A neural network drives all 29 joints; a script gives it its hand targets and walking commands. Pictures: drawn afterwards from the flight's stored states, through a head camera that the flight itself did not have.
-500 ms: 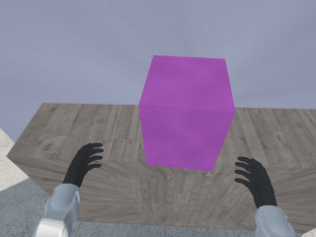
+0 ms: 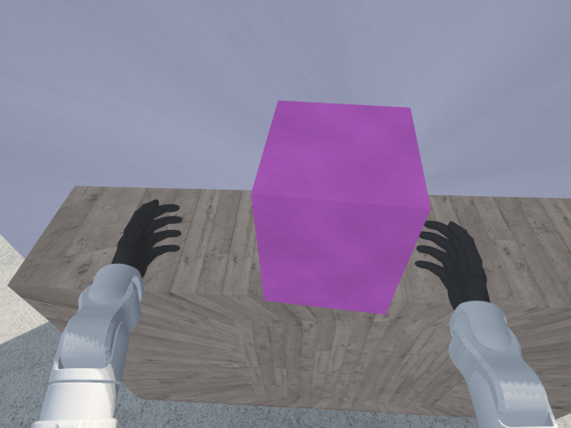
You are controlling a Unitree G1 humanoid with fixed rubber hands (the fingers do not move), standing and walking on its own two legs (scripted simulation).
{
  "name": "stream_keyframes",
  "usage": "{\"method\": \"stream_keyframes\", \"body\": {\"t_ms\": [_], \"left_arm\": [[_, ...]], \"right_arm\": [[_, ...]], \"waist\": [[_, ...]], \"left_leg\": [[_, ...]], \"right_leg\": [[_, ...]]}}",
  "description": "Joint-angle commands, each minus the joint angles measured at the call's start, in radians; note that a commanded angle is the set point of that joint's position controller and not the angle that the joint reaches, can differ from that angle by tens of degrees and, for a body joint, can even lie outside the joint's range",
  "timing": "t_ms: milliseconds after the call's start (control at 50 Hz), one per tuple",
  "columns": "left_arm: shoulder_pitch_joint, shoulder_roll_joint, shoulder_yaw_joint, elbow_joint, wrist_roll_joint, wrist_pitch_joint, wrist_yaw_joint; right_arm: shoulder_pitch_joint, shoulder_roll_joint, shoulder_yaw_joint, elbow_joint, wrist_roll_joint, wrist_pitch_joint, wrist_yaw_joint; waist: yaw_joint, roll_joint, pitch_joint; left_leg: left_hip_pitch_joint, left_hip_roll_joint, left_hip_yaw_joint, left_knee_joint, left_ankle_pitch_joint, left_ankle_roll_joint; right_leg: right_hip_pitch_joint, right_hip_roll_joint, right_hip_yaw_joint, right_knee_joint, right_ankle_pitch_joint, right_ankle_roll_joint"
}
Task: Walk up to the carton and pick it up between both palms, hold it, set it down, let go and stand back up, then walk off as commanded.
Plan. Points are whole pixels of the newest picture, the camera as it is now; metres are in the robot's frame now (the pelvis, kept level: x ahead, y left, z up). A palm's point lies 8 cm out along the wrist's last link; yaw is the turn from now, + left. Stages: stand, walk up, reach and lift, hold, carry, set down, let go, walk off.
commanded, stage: reach and lift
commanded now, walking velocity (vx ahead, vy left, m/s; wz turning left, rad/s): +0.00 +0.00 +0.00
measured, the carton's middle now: (332, 210) +0.42 -0.04 +0.07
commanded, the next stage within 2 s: none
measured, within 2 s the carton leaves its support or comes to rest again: leaves its support in 0.56 s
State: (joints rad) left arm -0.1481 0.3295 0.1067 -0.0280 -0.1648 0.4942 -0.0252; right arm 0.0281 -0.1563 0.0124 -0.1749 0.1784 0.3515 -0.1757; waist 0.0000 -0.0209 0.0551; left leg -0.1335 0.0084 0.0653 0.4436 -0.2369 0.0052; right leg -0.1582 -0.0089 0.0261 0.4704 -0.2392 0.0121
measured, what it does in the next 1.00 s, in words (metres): stands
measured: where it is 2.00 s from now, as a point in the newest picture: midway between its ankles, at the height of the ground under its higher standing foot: outside the picture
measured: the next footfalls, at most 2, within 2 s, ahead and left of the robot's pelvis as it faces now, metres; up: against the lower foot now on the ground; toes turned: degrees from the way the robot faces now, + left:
none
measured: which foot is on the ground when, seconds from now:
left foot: down 0.00-1.00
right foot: down 0.00-1.00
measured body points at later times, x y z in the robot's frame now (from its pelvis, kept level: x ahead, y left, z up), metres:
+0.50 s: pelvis +0.00 +0.00 +0.00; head -0.01 +0.00 +0.45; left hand +0.37 +0.23 +0.17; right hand +0.35 -0.18 +0.15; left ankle +0.01 +0.11 -0.74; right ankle +0.01 -0.12 -0.74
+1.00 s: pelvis +0.00 +0.00 +0.00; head -0.02 +0.00 +0.45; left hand +0.42 +0.23 +0.23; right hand +0.41 -0.16 +0.19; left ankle +0.01 +0.11 -0.74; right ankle +0.01 -0.12 -0.74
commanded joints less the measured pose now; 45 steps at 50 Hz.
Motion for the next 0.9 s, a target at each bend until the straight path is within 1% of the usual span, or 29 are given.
{"method": "stream_keyframes", "body": {"t_ms": [0, 40, 60, 100, 160, 180, 200, 240, 260, 320, 340, 360, 380, 420, 460, 500, 520, 540, 560, 620, 640, 660, 680, 720, 740, 760, 800, 840, 880], "left_arm": [[-0.359, 0.148, 0.087, -0.172, -0.089, 0.01, -0.018], [-0.375, 0.139, 0.095, -0.15, -0.077, 0.035, -0.017], [-0.416, 0.156, 0.099, -0.12, -0.071, 0.042, -0.025], [-0.434, 0.135, 0.098, -0.082, -0.061, 0.065, -0.024], [-0.508, 0.15, 0.106, -0.103, -0.045, 0.094, -0.027], [-0.542, 0.165, 0.115, -0.071, -0.05, 0.102, -0.031], [-0.535, 0.167, 0.117, -0.048, -0.041, 0.107, -0.033], [-0.568, 0.181, 0.13, -0.062, -0.04, 0.125, -0.034], [-0.574, 0.175, 0.125, -0.056, -0.041, 0.132, -0.036], [-0.67, 0.205, 0.123, -0.013, -0.044, 0.133, -0.038], [-0.674, 0.192, 0.112, -0.001, -0.043, 0.137, -0.036], [-0.699, 0.191, 0.12, 0.01, -0.04, 0.141, -0.032], [-0.71, 0.2, 0.11, 0.011, -0.042, 0.142, -0.031], [-0.724, 0.218, 0.118, 0.042, -0.037, 0.142, -0.035], [-0.798, 0.226, 0.12, 0.058, -0.042, 0.142, -0.026], [-0.854, 0.224, 0.102, 0.11, -0.048, 0.148, -0.023], [-0.834, 0.225, 0.102, 0.137, -0.041, 0.152, -0.023], [-0.897, 0.24, 0.106, 0.118, -0.043, 0.15, -0.02], [-0.902, 0.235, 0.094, 0.157, -0.047, 0.152, -0.018], [-1.001, 0.254, 0.097, 0.23, -0.057, 0.138, -0.012], [-0.991, 0.246, 0.087, 0.257, -0.047, 0.137, -0.011], [-1.022, 0.261, 0.097, 0.26, -0.055, 0.133, -0.008], [-1.023, 0.252, 0.078, 0.275, -0.056, 0.135, -0.009], [-1.05, 0.256, 0.082, 0.32, -0.061, 0.124, -0.012], [-1.075, 0.257, 0.078, 0.344, -0.053, 0.13, -0.009], [-1.136, 0.274, 0.075, 0.395, -0.067, 0.121, -0.008], [-1.183, 0.278, 0.075, 0.417, -0.065, 0.11, 0.004], [-1.207, 0.265, 0.045, 0.452, -0.075, 0.087, 0.006], [-1.271, 0.255, 0.018, 0.507, -0.086, 0.068, 0.008]], "right_arm": [[-0.394, -0.095, -0.06, -0.172, 0.107, -0.008, -0.033], [-0.438, -0.1, -0.056, -0.135, 0.102, 0.012, -0.034], [-0.47, -0.1, -0.052, -0.114, 0.118, 0.021, -0.033], [-0.504, -0.107, -0.066, -0.045, 0.121, 0.041, -0.032], [-0.589, -0.123, -0.085, -0.022, 0.117, 0.056, -0.039], [-0.624, -0.127, -0.06, -0.008, 0.133, 0.066, -0.043], [-0.625, -0.126, -0.075, 0.034, 0.134, 0.068, -0.044], [-0.676, -0.147, -0.069, 0.019, 0.148, 0.076, -0.049], [-0.694, -0.149, -0.077, 0.026, 0.147, 0.074, -0.058], [-0.799, -0.146, -0.076, 0.059, 0.16, 0.082, -0.064], [-0.8, -0.151, -0.081, 0.106, 0.159, 0.087, -0.064], [-0.852, -0.164, -0.075, 0.089, 0.161, 0.088, -0.063], [-0.865, -0.169, -0.084, 0.099, 0.161, 0.087, -0.062], [-0.893, -0.172, -0.075, 0.114, 0.166, 0.088, -0.068], [-0.946, -0.171, -0.075, 0.152, 0.192, 0.098, -0.067], [-1.021, -0.18, -0.09, 0.182, 0.175, 0.101, -0.066], [-1.0, -0.175, -0.087, 0.247, 0.176, 0.109, -0.068], [-1.056, -0.184, -0.093, 0.225, 0.18, 0.111, -0.07], [-1.057, -0.187, -0.109, 0.271, 0.179, 0.115, -0.071], [-1.155, -0.18, -0.099, 0.306, 0.182, 0.118, -0.074], [-1.155, -0.18, -0.106, 0.349, 0.176, 0.118, -0.074], [-1.178, -0.179, -0.098, 0.337, 0.182, 0.121, -0.078], [-1.192, -0.192, -0.108, 0.355, 0.179, 0.118, -0.078], [-1.21, -0.178, -0.098, 0.381, 0.189, 0.118, -0.082], [-1.238, -0.183, -0.101, 0.41, 0.188, 0.117, -0.085], [-1.291, -0.193, -0.109, 0.429, 0.185, 0.116, -0.086], [-1.326, -0.198, -0.116, 0.486, 0.175, 0.119, -0.079], [-1.319, -0.181, -0.13, 0.534, 0.176, 0.112, -0.078], [-1.38, -0.189, -0.136, 0.578, 0.167, 0.109, -0.073]], "waist": [[0.031, 0.075, -0.219], [0.026, 0.052, -0.204], [0.038, 0.072, -0.203], [0.021, 0.08, -0.185], [0.009, 0.076, -0.226], [0.022, 0.069, -0.235], [0.007, 0.066, -0.238], [0.011, 0.075, -0.261], [-0.001, 0.058, -0.269], [0.0, 0.046, -0.297], [-0.015, 0.061, -0.298], [0.0, 0.054, -0.303], [-0.016, 0.051, -0.314], [-0.006, 0.04, -0.329], [-0.002, 0.068, -0.332], [-0.015, 0.052, -0.349], [-0.025, 0.057, -0.329], [-0.018, 0.074, -0.378], [-0.034, 0.075, -0.359], [-0.027, 0.045, -0.379], [-0.041, 0.052, -0.395], [-0.033, 0.042, -0.411], [-0.046, 0.046, -0.422], [-0.046, 0.03, -0.422], [-0.049, 0.061, -0.402], [-0.046, 0.039, -0.404], [-0.044, 0.049, -0.427], [-0.075, 0.073, -0.447], [-0.087, 0.066, -0.44]], "left_leg": [[-0.005, -0.018, -0.008, -0.143, 0.189, -0.024], [-0.015, -0.01, -0.011, -0.15, 0.184, -0.02], [-0.026, -0.011, -0.005, -0.153, 0.167, -0.019], [-0.043, -0.004, -0.011, -0.154, 0.135, -0.014], [-0.031, -0.005, -0.008, -0.159, 0.169, -0.017], [-0.032, -0.009, -0.007, -0.153, 0.179, -0.016], [-0.027, -0.01, -0.007, -0.148, 0.19, -0.014], [-0.025, -0.013, -0.007, -0.146, 0.211, -0.017], [-0.015, -0.012, -0.011, -0.141, 0.244, -0.018], [-0.025, -0.018, -0.006, -0.134, 0.223, -0.012], [-0.023, -0.016, -0.009, -0.136, 0.224, -0.016], [-0.026, -0.015, -0.009, -0.138, 0.225, -0.019], [-0.03, -0.016, -0.01, -0.135, 0.232, -0.018], [-0.025, -0.015, -0.011, -0.134, 0.251, -0.015], [-0.03, -0.014, -0.007, -0.128, 0.25, -0.022], [-0.037, -0.011, -0.016, -0.129, 0.23, -0.019], [-0.036, -0.012, -0.017, -0.127, 0.243, -0.021], [-0.032, -0.012, -0.016, -0.126, 0.249, -0.022], [-0.043, -0.011, -0.018, -0.129, 0.237, -0.027], [-0.057, -0.011, -0.017, -0.128, 0.228, -0.022], [-0.059, -0.01, -0.026, -0.124, 0.234, -0.022], [-0.059, -0.013, -0.022, -0.122, 0.257, -0.024], [-0.05, -0.013, -0.022, -0.118, 0.277, -0.029], [-0.044, -0.016, -0.019, -0.11, 0.29, -0.028], [-0.051, -0.019, -0.02, -0.11, 0.284, -0.031], [-0.069, -0.015, -0.023, -0.114, 0.254, -0.028], [-0.066, -0.015, -0.025, -0.113, 0.263, -0.032], [-0.052, -0.016, -0.029, -0.101, 0.273, -0.042], [-0.054, -0.01, -0.039, -0.104, 0.257, -0.044]], "right_leg": [[0.174, 0.008, -0.004, -0.153, 0.241, -0.01], [0.182, 0.014, -0.008, -0.16, 0.234, -0.014], [0.176, 0.011, 0.001, -0.159, 0.216, -0.014], [0.173, 0.015, 0.005, -0.168, 0.177, -0.028], [0.186, 0.019, -0.004, -0.158, 0.223, -0.018], [0.201, 0.016, 0.003, -0.155, 0.249, -0.015], [0.196, 0.015, 0.002, -0.154, 0.268, -0.014], [0.211, 0.017, 0.003, -0.148, 0.302, -0.014], [0.223, 0.024, -0.006, -0.145, 0.329, -0.011], [0.205, 0.02, -0.005, -0.146, 0.312, -0.005], [0.205, 0.022, -0.005, -0.144, 0.319, -0.006], [0.209, 0.027, -0.008, -0.14, 0.299, -0.006], [0.218, 0.025, -0.013, -0.138, 0.312, -0.006], [0.234, 0.026, -0.01, -0.133, 0.342, -0.003], [0.209, 0.025, -0.012, -0.138, 0.325, -0.004], [0.196, 0.03, -0.014, -0.139, 0.291, -0.01], [0.203, 0.028, -0.016, -0.138, 0.311, -0.008], [0.215, 0.031, -0.016, -0.138, 0.318, -0.009], [0.207, 0.032, -0.02, -0.141, 0.301, -0.013], [0.203, 0.027, -0.021, -0.137, 0.306, -0.007], [0.208, 0.031, -0.023, -0.135, 0.312, -0.009], [0.22, 0.03, -0.022, -0.134, 0.339, -0.004], [0.217, 0.034, -0.028, -0.134, 0.354, -0.003], [0.218, 0.032, -0.032, -0.131, 0.383, 0.002], [0.213, 0.035, -0.033, -0.134, 0.372, -0.002], [0.2, 0.033, -0.031, -0.131, 0.344, -0.001], [0.189, 0.037, -0.041, -0.129, 0.327, -0.001], [0.176, 0.037, -0.043, -0.137, 0.331, -0.009], [0.162, 0.038, -0.054, -0.143, 0.292, -0.013]]}}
